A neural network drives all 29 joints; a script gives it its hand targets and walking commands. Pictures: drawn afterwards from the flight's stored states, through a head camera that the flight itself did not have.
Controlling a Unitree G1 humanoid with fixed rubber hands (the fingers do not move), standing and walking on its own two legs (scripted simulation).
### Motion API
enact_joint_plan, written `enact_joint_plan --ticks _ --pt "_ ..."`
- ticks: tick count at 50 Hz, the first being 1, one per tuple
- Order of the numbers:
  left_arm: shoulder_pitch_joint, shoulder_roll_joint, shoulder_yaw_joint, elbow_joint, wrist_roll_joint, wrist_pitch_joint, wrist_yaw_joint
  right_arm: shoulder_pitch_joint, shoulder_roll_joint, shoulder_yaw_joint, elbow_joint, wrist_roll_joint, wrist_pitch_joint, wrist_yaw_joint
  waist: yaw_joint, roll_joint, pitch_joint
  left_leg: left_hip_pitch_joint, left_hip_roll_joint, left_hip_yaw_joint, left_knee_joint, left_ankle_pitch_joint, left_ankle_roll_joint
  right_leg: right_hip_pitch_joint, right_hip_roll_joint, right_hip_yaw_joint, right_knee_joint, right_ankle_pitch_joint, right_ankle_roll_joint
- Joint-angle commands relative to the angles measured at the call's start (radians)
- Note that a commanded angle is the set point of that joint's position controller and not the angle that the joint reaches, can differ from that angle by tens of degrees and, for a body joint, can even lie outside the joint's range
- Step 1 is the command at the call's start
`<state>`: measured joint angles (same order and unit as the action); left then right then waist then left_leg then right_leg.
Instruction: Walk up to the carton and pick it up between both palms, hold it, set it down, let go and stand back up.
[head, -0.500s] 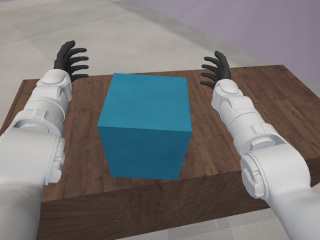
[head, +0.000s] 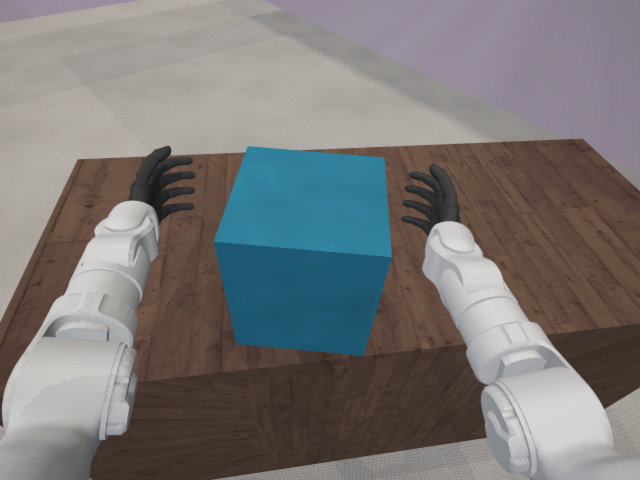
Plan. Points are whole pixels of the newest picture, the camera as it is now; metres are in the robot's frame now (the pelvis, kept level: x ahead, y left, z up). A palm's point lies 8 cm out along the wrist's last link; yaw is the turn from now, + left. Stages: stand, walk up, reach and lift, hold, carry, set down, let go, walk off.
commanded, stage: set down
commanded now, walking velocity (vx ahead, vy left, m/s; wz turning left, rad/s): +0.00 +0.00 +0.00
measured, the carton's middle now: (307, 254) +0.46 -0.01 +0.01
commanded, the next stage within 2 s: none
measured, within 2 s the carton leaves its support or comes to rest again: neither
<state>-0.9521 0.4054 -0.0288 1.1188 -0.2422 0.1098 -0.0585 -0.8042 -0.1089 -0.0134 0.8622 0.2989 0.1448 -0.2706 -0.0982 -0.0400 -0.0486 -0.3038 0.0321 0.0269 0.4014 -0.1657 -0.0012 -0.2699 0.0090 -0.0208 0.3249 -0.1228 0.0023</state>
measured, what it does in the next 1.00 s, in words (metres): stands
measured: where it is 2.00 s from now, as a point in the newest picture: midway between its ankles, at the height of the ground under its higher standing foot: outside the picture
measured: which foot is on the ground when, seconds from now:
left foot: down 0.00-1.00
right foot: down 0.00-1.00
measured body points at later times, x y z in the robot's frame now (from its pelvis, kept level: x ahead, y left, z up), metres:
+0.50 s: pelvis +0.01 +0.01 +0.00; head +0.00 +0.03 +0.45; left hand +0.41 +0.22 +0.09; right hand +0.37 -0.17 +0.08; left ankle +0.02 +0.12 -0.75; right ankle +0.02 -0.12 -0.75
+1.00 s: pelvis +0.02 +0.00 +0.00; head +0.01 +0.02 +0.45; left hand +0.32 +0.23 +0.04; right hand +0.30 -0.18 +0.06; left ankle +0.02 +0.12 -0.75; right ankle +0.02 -0.12 -0.75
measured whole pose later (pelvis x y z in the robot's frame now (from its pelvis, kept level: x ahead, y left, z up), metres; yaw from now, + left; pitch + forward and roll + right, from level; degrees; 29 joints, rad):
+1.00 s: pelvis +0.02 +0.00 +0.00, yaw +0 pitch -5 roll -1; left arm -0.12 0.31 0.03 0.36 -0.18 0.07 -0.13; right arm -0.01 -0.05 -0.01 0.21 0.15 0.02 -0.22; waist 0.01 -0.03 0.05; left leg -0.09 0.03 0.04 0.39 -0.22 0.00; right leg -0.07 0.01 -0.01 0.32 -0.18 0.00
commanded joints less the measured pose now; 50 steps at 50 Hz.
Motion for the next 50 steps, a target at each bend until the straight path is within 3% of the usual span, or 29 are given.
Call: enact_joint_plan --ticks 1,6,11,26,41,42,43,44,45,46,47,48,50 --pt "-0.437 0.114 0.024 -0.187 0.001 -0.036 0.003 -0.386 -0.097 -0.068 -0.175 -0.060 -0.038 -0.002 -0.010 0.108 -0.511 0.201 -0.047 0.029 -0.007 0.097 -0.020 0.140 0.023 -0.030 0.004 0.126 0.005" --pt "-0.312 0.089 0.050 -0.222 0.043 -0.014 -0.020 -0.259 -0.085 -0.046 -0.151 -0.035 -0.042 -0.011 0.003 0.118 -0.402 0.235 -0.043 0.026 -0.012 0.156 -0.032 0.178 0.031 -0.031 -0.009 0.138 0.009" --pt "-0.210 0.057 0.071 -0.293 0.069 0.008 -0.031 -0.174 -0.080 -0.031 -0.197 -0.019 -0.055 -0.010 0.024 0.114 -0.291 0.263 -0.035 0.023 -0.020 0.161 -0.034 0.176 0.041 -0.037 -0.026 0.093 0.003" --pt "0.083 0.036 0.121 -0.621 0.075 0.015 -0.035 0.130 -0.030 -0.033 -0.488 -0.066 -0.110 0.000 0.057 0.100 -0.255 0.288 -0.033 0.037 -0.018 0.200 -0.038 0.252 0.035 -0.020 -0.021 0.112 0.003" --pt "0.421 0.013 0.120 -0.774 0.062 -0.047 -0.064 0.480 0.023 0.007 -0.666 -0.103 -0.166 -0.002 0.088 0.091 -0.113 0.274 -0.016 0.030 -0.041 0.161 -0.036 0.249 0.006 0.011 -0.038 0.064 -0.014" --pt "0.446 0.023 0.126 -0.842 0.078 -0.042 -0.068 0.429 0.000 -0.003 -0.774 -0.119 -0.161 0.018 0.118 0.088 -0.181 0.254 -0.034 0.048 -0.027 0.189 -0.023 0.279 0.011 0.009 -0.025 0.098 -0.014" --pt "0.551 0.008 0.109 -0.846 0.079 -0.037 -0.072 0.515 0.013 0.001 -0.783 -0.136 -0.156 0.029 0.109 0.057 -0.169 0.253 -0.036 0.040 -0.025 0.218 -0.017 0.307 0.010 0.013 -0.015 0.144 -0.011" --pt "0.538 0.024 0.115 -0.873 0.077 -0.041 -0.074 0.513 -0.011 -0.012 -0.813 -0.140 -0.150 0.036 0.114 0.050 -0.176 0.246 -0.038 0.042 -0.034 0.201 -0.019 0.306 0.008 0.015 -0.014 0.132 -0.008" --pt "0.621 -0.001 0.106 -0.879 0.081 -0.046 -0.073 0.602 0.003 -0.011 -0.776 -0.150 -0.149 0.044 0.112 0.058 -0.134 0.247 -0.032 0.037 -0.044 0.198 -0.023 0.311 0.014 0.013 -0.020 0.108 -0.017" --pt "0.594 0.023 0.109 -0.925 0.073 -0.055 -0.070 0.582 -0.005 -0.012 -0.814 -0.148 -0.150 0.049 0.122 0.063 -0.152 0.233 -0.031 0.039 -0.045 0.202 -0.021 0.302 0.013 0.016 -0.022 0.091 -0.020" --pt "0.662 0.015 0.093 -0.925 0.058 -0.069 -0.070 0.654 0.008 -0.014 -0.816 -0.157 -0.153 0.054 0.111 0.043 -0.128 0.232 -0.032 0.035 -0.044 0.200 -0.015 0.291 0.007 0.024 -0.022 0.101 -0.020" --pt "0.679 0.009 0.084 -0.888 0.053 -0.083 -0.073 0.682 0.019 -0.015 -0.787 -0.163 -0.150 0.056 0.098 0.040 -0.078 0.222 -0.033 0.026 -0.054 0.165 -0.013 0.267 0.001 0.030 -0.033 0.072 -0.023" --pt "0.745 -0.007 0.083 -0.845 0.060 -0.126 -0.077 0.768 0.056 0.012 -0.730 -0.157 -0.156 0.063 0.106 0.067 -0.018 0.206 -0.030 0.020 -0.069 0.121 -0.009 0.260 -0.014 0.040 -0.045 0.024 -0.032"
